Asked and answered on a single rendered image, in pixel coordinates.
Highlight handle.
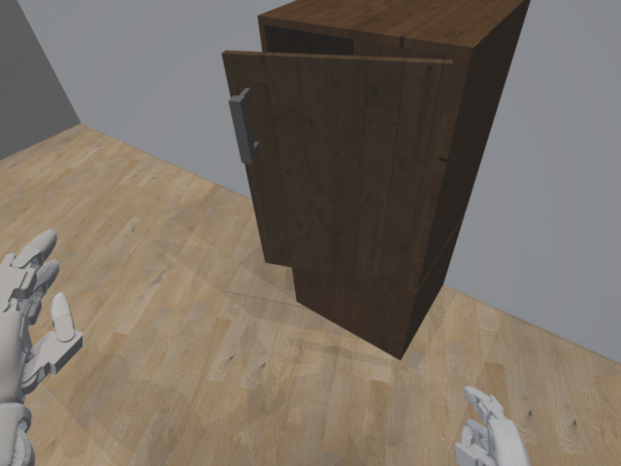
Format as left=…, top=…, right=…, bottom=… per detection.
left=228, top=87, right=260, bottom=164

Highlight cupboard door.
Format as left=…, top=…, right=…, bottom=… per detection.
left=222, top=50, right=452, bottom=288

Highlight left robot forearm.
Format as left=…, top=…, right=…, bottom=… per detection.
left=0, top=403, right=35, bottom=466

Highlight robot right hand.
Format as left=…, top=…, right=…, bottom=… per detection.
left=455, top=385, right=531, bottom=466

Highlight robot left hand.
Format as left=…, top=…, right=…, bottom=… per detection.
left=0, top=229, right=82, bottom=405

